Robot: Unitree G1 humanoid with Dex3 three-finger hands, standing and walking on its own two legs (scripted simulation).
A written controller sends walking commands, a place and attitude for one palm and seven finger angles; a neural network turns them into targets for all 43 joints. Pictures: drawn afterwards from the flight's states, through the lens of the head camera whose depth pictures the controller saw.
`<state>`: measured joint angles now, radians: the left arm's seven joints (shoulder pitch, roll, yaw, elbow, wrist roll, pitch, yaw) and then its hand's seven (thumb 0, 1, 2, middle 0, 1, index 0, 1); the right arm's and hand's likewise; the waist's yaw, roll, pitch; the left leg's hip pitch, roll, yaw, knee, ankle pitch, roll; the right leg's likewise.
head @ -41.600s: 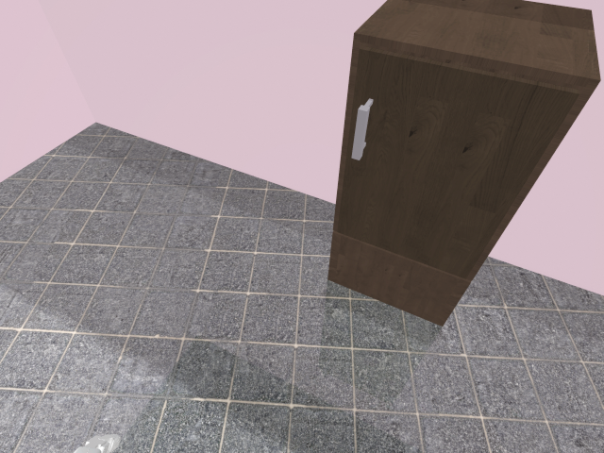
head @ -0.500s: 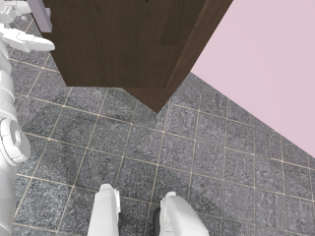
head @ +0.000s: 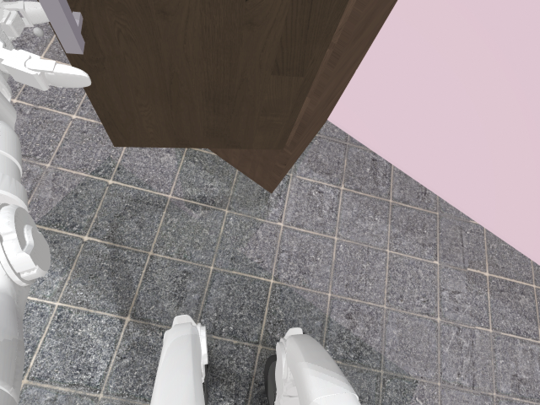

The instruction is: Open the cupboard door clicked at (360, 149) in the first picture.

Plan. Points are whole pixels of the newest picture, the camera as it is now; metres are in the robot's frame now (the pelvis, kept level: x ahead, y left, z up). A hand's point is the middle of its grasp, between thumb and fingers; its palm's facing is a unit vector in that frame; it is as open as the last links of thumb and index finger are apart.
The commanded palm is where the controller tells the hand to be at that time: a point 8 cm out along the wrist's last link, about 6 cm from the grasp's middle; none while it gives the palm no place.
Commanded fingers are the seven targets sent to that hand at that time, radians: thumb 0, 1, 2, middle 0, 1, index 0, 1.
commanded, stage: move the hooked fingers beside the handle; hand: left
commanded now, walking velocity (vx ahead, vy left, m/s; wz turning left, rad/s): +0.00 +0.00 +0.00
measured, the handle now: out of the picture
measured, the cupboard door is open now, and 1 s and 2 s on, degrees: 39 39 39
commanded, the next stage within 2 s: none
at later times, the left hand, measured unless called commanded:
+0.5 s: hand (49, 29) +0.57 +0.25 +0.09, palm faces +0.08 -1.00 -0.01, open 14.0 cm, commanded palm +0.55 +0.27 +0.08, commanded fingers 0.00 -0.50 0.30 -0.30 -1.20 -0.30 -1.20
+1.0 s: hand (20, 33) +0.55 +0.27 +0.10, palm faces +0.08 -1.00 +0.00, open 14.0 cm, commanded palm +0.55 +0.30 +0.08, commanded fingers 0.00 -0.50 0.30 -0.30 -1.20 -0.30 -1.20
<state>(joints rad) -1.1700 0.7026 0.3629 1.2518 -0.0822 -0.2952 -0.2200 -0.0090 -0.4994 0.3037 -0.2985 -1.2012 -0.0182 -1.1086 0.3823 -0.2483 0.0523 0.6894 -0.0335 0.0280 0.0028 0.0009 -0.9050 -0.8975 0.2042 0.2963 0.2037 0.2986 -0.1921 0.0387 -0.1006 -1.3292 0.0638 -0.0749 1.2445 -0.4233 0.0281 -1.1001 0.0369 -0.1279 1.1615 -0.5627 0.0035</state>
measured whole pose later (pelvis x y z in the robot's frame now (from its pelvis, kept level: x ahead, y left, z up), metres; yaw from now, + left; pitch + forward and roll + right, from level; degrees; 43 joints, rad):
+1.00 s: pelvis +0.00 +0.00 +0.00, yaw -2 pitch +27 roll -7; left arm -1.06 0.81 0.53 1.27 -0.07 -0.32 -0.40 -0.01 -0.50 0.30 -0.30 -1.20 -0.30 -1.20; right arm 0.36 -0.28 0.07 0.63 0.00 0.07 -0.04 0.00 -0.91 -0.90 0.20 0.30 0.20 0.30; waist -0.20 0.04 -0.10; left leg -1.28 0.10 -0.04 1.23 -0.44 0.02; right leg -1.08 0.07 -0.09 1.15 -0.56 0.00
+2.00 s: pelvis +0.00 +0.00 +0.00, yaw -3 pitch +29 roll -8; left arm -1.11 0.91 0.55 1.30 -0.06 -0.29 -0.45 -0.01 -0.50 0.30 -0.30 -1.20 -0.30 -1.20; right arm 0.36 -0.28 0.10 0.61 0.00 0.06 -0.06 0.00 -0.90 -0.90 0.21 0.30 0.20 0.30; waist -0.22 0.05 -0.09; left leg -1.33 0.10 -0.04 1.26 -0.44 0.03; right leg -1.12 0.07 -0.08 1.17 -0.56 0.01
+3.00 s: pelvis +0.00 +0.00 +0.00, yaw -2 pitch +28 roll -8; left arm -1.08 0.79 0.50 1.27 -0.07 -0.30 -0.37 -0.01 -0.50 0.30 -0.30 -1.20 -0.30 -1.20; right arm 0.37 -0.27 0.08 0.63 -0.01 0.05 -0.03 0.00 -0.90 -0.90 0.21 0.30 0.20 0.30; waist -0.21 0.05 -0.10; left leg -1.29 0.09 -0.04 1.24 -0.44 0.03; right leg -1.09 0.06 -0.08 1.15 -0.55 0.01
